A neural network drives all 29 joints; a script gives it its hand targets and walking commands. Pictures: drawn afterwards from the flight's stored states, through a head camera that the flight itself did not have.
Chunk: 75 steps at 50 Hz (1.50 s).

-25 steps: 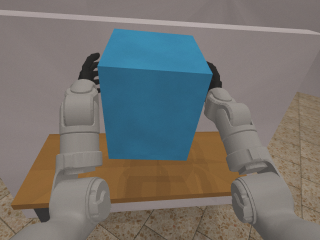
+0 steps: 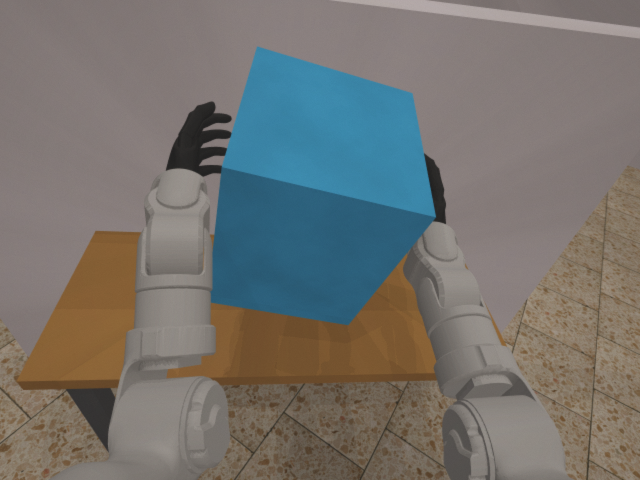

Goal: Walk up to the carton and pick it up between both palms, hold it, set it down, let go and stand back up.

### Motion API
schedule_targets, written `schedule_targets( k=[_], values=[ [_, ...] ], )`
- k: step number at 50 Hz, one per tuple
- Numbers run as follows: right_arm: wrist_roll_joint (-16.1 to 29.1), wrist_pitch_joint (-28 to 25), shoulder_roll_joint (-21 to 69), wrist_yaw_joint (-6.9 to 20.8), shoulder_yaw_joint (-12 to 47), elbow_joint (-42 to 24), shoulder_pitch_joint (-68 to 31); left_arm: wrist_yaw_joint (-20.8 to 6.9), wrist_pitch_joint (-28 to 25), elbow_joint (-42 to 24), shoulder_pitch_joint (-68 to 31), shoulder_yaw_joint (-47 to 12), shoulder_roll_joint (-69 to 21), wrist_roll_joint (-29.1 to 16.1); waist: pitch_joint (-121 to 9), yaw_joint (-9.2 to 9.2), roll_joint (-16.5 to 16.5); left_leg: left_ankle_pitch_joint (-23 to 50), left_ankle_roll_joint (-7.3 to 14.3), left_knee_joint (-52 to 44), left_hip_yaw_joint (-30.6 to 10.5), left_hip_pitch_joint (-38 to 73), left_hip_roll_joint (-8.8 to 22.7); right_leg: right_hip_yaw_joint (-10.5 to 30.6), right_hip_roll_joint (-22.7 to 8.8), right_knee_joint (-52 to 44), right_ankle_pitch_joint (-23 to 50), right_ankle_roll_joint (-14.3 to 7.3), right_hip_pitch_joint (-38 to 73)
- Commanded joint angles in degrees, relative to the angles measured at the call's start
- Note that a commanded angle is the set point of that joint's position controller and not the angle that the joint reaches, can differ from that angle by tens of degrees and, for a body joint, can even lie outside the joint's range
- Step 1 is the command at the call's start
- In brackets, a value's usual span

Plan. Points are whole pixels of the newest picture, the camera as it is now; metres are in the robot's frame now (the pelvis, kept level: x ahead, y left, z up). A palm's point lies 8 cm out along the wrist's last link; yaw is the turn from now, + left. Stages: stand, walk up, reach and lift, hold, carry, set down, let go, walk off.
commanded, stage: set down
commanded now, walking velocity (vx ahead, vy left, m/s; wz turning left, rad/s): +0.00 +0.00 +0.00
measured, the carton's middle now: (307, 200) +0.42 +0.00 +0.18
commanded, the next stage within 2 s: none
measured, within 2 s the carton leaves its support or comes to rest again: neither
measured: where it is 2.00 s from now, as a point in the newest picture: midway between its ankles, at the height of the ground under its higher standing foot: outside the picture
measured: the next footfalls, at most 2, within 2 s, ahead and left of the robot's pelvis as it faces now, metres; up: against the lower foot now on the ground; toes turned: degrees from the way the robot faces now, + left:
none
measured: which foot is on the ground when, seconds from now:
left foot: down 0.00-1.00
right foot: down 0.00-1.00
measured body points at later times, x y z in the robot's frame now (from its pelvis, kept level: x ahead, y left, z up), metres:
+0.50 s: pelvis +0.00 +0.01 +0.00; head -0.03 +0.04 +0.45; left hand +0.42 +0.13 +0.21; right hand +0.40 -0.16 +0.19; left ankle +0.02 +0.11 -0.75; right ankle +0.00 -0.10 -0.75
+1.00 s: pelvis +0.01 +0.00 +0.00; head +0.00 +0.03 +0.45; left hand +0.44 +0.12 +0.17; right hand +0.41 -0.17 +0.15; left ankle +0.02 +0.11 -0.75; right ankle +0.00 -0.10 -0.75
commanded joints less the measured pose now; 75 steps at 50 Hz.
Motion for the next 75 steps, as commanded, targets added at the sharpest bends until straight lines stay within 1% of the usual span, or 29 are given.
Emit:
schedule_targets(
  k=[1, 6, 10, 14, 19, 24, 30, 34, 40, 41, 42, 43, 44, 47, 48, 50, 51, 53, 55, 56, 58, 63, 64, 65, 66, 68, 69, 70, 75],
  values=[
    [1.16, -9.60, 22.02, 6.27, 19.25, -24.36, -52.95, -6.38, -3.03, -4.38, -32.14, -28.24, -30.03, -10.81, -33.84, -1.89, 7.58, 29.35, -2.73, 2.81, 3.15, 11.43, -1.61, -2.15, 2.00, 1.78, 21.91, 2.38, 2.60],
    [0.38, -8.44, 21.46, 6.92, 17.64, -20.68, -50.95, -4.98, -3.00, -2.18, -31.86, -27.28, -28.69, -10.62, -31.47, -0.43, 7.51, 21.86, -1.88, 0.94, 3.04, 7.99, -1.71, -1.73, 1.49, 1.92, 18.22, 2.75, 1.37],
    [-0.38, -7.21, 21.21, 7.39, 15.45, -16.54, -50.05, -5.20, -2.30, 1.75, -30.68, -23.29, -27.56, -9.19, -28.30, 0.82, 6.16, 17.07, -0.86, -1.00, 3.46, 4.89, -1.93, -1.30, 1.26, 1.77, 16.37, 3.24, 1.65],
    [-1.46, -6.69, 21.05, 7.76, 13.15, -13.60, -49.43, -5.91, -2.20, 5.10, -30.06, -19.85, -26.83, -7.97, -26.23, 1.09, 4.89, 15.21, -0.52, -2.06, 3.97, 3.68, -2.05, -1.29, 1.31, 1.46, 15.83, 3.53, 1.93],
    [-3.50, -7.40, 20.90, 8.20, 10.36, -11.55, -48.73, -6.59, -3.76, 7.53, -30.79, -18.31, -27.03, -7.66, -25.90, 0.30, 4.52, 15.86, -1.33, -2.12, 4.40, 4.78, -1.94, -1.85, 1.59, 0.96, 15.69, 3.46, 1.25],
    [-5.41, -9.08, 20.91, 8.78, 8.38, -10.14, -48.28, -6.35, -6.54, 8.40, -32.63, -19.42, -28.08, -8.46, -27.87, -0.48, 5.76, 19.18, -2.94, -1.16, 4.36, 7.82, -1.53, -2.60, 1.90, 0.74, 15.97, 3.05, -0.41],
    [-6.79, -10.98, 21.36, 9.38, 7.62, -7.90, -48.24, -5.20, -9.86, 9.48, -34.53, -21.01, -29.14, -9.48, -30.59, -0.22, 7.13, 22.95, -4.06, -0.14, 4.17, 9.52, -1.22, -2.73, 1.99, 1.01, 17.53, 2.76, -1.40],
    [-7.42, -11.61, 21.98, 9.73, 7.39, -5.99, -48.17, -4.62, -11.50, 11.36, -34.79, -20.38, -29.11, -9.46, -31.12, 0.72, 6.91, 22.60, -3.73, -0.37, 4.34, 7.81, -1.38, -2.24, 1.74, 1.38, 19.17, 2.94, -0.54],
    [-8.71, -11.95, 23.53, 10.24, 6.63, -3.11, -47.91, -4.35, -13.66, 15.07, -34.80, -17.70, -28.47, -8.86, -30.97, 2.27, 5.41, 18.92, -2.40, -1.94, 5.02, 2.90, -1.89, -1.06, 1.11, 2.10, 22.26, 3.56, 2.49],
    [-9.00, -12.00, 23.83, 10.33, 6.41, -2.66, -47.85, -4.34, -14.04, 15.64, -34.93, -17.25, -28.38, -8.77, -31.02, 2.43, 5.16, 18.35, -2.21, -2.21, 5.15, 2.22, -1.95, -0.87, 1.02, 2.22, 22.78, 3.67, 2.96],
    [-9.45, -11.43, 24.13, 10.47, 5.06, -0.45, -47.12, -4.49, -13.97, 18.47, -34.81, -15.72, -27.20, -7.79, -27.65, 1.73, 5.78, 17.06, -1.69, -2.16, 4.96, 1.98, -1.88, -0.64, 0.76, 1.99, 21.29, 3.75, 0.60],
    [-9.74, -11.36, 24.78, 10.57, 4.88, -0.36, -46.74, -4.62, -14.38, 17.81, -35.54, -14.95, -27.01, -7.81, -28.99, 2.09, 5.27, 16.49, -1.33, -2.43, 5.22, 2.03, -1.92, -0.59, 0.71, 1.86, 20.93, 3.92, 0.81],
    [-10.05, -11.27, 24.95, 10.69, 4.18, 0.73, -45.77, -4.58, -14.80, 17.82, -35.65, -14.56, -26.76, -7.82, -28.76, 1.74, 5.37, 16.81, -1.41, -2.53, 5.21, 2.24, -1.85, -0.52, 0.71, 2.00, 21.42, 3.93, 0.73],
    [-11.00, -12.06, 25.88, 10.99, 3.94, 0.68, -46.50, -4.39, -16.42, 18.94, -37.06, -14.08, -26.87, -8.28, -31.68, 2.28, 4.68, 19.21, -1.40, -1.90, 5.58, 2.66, -1.96, -0.44, 0.95, 2.52, 24.94, 4.12, 1.37],
    [-11.16, -12.72, 26.36, 11.14, 4.22, -0.76, -47.84, -4.12, -17.30, 18.30, -38.34, -15.10, -27.66, -9.10, -34.71, 2.20, 4.78, 20.07, -1.61, -1.64, 5.52, 3.04, -1.87, -0.42, 1.03, 2.90, 25.97, 4.14, 1.48],
    [-11.62, -13.28, 26.78, 11.49, 4.03, 0.02, -47.63, -3.53, -18.70, 19.18, -38.81, -15.48, -28.19, -9.27, -36.85, 2.48, 5.77, 22.24, -2.05, -1.00, 5.50, 3.96, -1.65, -0.26, 1.12, 3.33, 27.80, 3.84, 1.43],
    [-12.04, -13.41, 26.88, 11.63, 3.76, 0.41, -47.72, -3.33, -19.10, 20.11, -38.51, -15.13, -28.07, -9.23, -36.72, 2.50, 5.31, 22.88, -2.00, -0.77, 5.55, 4.02, -1.61, -0.19, 1.23, 3.30, 28.01, 3.75, 1.20],
    [-12.85, -13.53, 26.91, 11.84, 2.73, 1.48, -47.32, -3.12, -19.88, 20.91, -39.34, -15.11, -28.20, -9.29, -36.68, 2.28, 5.76, 21.82, -2.10, -1.08, 5.59, 3.89, -1.42, -0.18, 1.10, 2.89, 26.22, 3.53, 0.49],
    [-13.70, -13.52, 27.14, 11.92, 2.34, 1.95, -47.14, -3.18, -20.20, 22.47, -38.64, -13.54, -27.51, -8.78, -35.88, 2.90, 4.33, 20.50, -1.54, -1.66, 5.92, 2.73, -1.52, 0.14, 0.93, 2.71, 26.40, 3.81, 1.06],
    [-14.33, -13.24, 26.75, 11.93, 1.45, 3.00, -46.57, -3.41, -20.11, 24.00, -37.71, -12.56, -26.98, -8.32, -33.95, 2.59, 3.91, 18.94, -1.32, -2.16, 5.85, 1.91, -1.51, 0.32, 0.66, 2.69, 26.43, 4.04, 1.34],
    [-14.88, -13.20, 26.92, 12.17, 0.48, 3.85, -45.83, -3.48, -20.58, 24.13, -38.35, -12.16, -26.47, -8.22, -33.75, 2.58, 4.27, 18.21, -1.45, -2.56, 6.08, 1.26, -1.51, 0.34, 0.65, 3.00, 26.09, 4.15, 1.41],
    [-16.05, -13.76, 27.65, 12.84, -1.00, 4.81, -45.74, -3.03, -22.05, 24.49, -39.93, -11.79, -26.93, -8.30, -36.04, 2.94, 5.57, 21.14, -2.14, -1.83, 6.32, 1.89, -1.33, 0.15, 0.83, 3.40, 26.93, 3.95, 0.72],
    [-16.07, -13.82, 27.51, 13.07, -1.31, 5.56, -45.10, -2.71, -22.35, 24.34, -40.06, -12.00, -26.97, -8.08, -37.03, 3.06, 6.83, 22.39, -2.65, -1.50, 6.25, 2.66, -1.17, 0.05, 0.91, 3.48, 26.59, 3.60, 0.44],
    [-16.18, -13.98, 26.94, 13.45, -1.89, 6.03, -45.42, -2.30, -22.52, 24.49, -39.93, -11.95, -27.06, -7.97, -37.15, 3.16, 7.09, 22.95, -3.00, -1.38, 6.10, 4.04, -0.78, -0.24, 1.22, 3.09, 24.65, 3.26, -1.54],
    [-16.50, -13.92, 26.60, 13.69, -2.85, 6.97, -45.30, -2.10, -22.56, 25.09, -39.90, -11.40, -26.92, -7.81, -35.87, 3.16, 7.05, 22.81, -2.91, -1.28, 6.18, 4.75, -0.69, -0.41, 1.21, 2.42, 22.66, 2.99, -2.98],
    [-17.39, -13.98, 26.50, 13.91, -3.44, 7.29, -44.55, -1.95, -22.75, 25.75, -39.65, -10.91, -26.54, -7.50, -34.83, 3.21, 6.67, 23.66, -2.89, -1.07, 6.21, 5.20, -0.59, -0.47, 1.31, 2.41, 22.57, 3.05, -3.43],
    [-17.57, -13.92, 26.66, 14.01, -3.54, 7.54, -44.55, -1.96, -22.78, 26.27, -39.32, -10.14, -26.28, -7.26, -34.84, 3.46, 5.91, 22.90, -2.55, -1.29, 6.35, 4.58, -0.65, -0.32, 1.27, 2.42, 22.69, 3.30, -2.95],
    [-18.12, -13.87, 26.68, 14.06, -4.26, 7.36, -44.70, -2.04, -22.86, 27.02, -39.45, -9.82, -25.99, -7.26, -34.48, 3.13, 5.52, 21.26, -2.41, -1.64, 6.42, 3.48, -0.68, -0.26, 1.14, 2.37, 21.90, 3.34, -2.92],
    [-19.47, -13.92, 27.28, 14.49, -6.05, 8.36, -43.71, -2.03, -23.87, 27.59, -40.27, -8.91, -25.67, -7.05, -35.13, 2.99, 6.09, 21.86, -2.55, -1.66, 6.83, 3.24, -0.64, -0.06, 0.91, 2.85, 23.41, 3.51, -3.05]
  ],
)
